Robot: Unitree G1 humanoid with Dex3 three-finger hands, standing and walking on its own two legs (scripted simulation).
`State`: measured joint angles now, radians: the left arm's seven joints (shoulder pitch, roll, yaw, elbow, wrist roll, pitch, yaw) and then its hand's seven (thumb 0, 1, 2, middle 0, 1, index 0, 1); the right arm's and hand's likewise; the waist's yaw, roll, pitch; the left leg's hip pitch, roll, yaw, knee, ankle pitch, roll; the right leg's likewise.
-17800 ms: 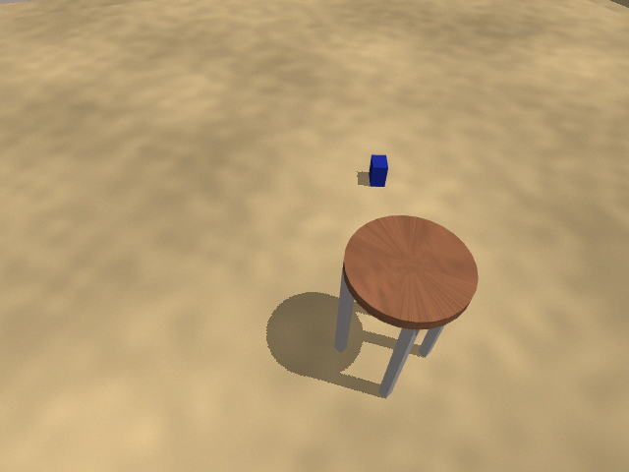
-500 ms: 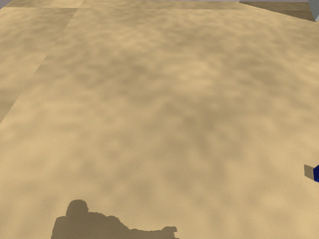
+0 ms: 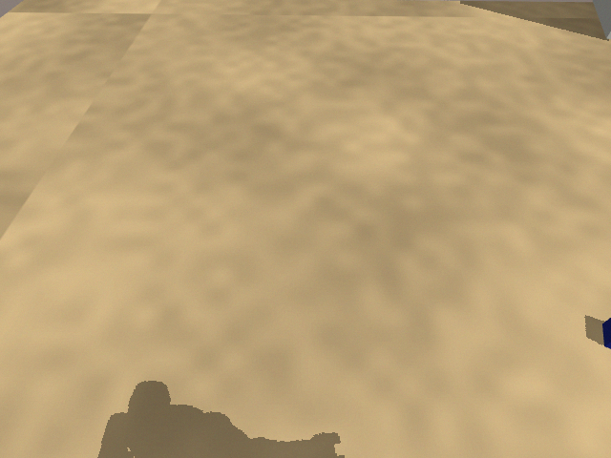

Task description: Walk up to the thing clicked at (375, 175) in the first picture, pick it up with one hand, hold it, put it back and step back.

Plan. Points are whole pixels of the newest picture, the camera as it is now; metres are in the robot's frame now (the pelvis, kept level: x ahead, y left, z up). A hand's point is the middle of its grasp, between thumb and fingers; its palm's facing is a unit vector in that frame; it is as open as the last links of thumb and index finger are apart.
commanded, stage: stand
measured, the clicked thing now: out of the picture +0.61 -1.10 -0.73
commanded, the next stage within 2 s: walk up in 0.76 s
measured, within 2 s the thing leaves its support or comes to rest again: neither
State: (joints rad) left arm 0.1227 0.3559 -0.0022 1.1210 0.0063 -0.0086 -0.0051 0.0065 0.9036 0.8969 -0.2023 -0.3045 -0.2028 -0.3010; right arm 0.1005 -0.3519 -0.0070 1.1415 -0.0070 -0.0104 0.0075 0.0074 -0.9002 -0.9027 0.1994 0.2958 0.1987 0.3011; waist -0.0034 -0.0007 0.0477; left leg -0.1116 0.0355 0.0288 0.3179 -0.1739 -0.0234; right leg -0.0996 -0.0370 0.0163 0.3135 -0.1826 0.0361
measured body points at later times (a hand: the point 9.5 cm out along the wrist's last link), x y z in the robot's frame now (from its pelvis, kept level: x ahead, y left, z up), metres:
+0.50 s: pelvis +0.01 +0.00 +0.00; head +0.02 +0.00 +0.45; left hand +0.08 +0.30 -0.13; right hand +0.08 -0.30 -0.13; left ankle +0.00 +0.13 -0.75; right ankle -0.01 -0.14 -0.75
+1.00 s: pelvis +0.05 -0.04 -0.01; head +0.05 -0.05 +0.44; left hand +0.14 +0.30 -0.12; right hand +0.07 -0.37 -0.13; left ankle +0.00 +0.13 -0.75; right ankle +0.09 -0.18 -0.74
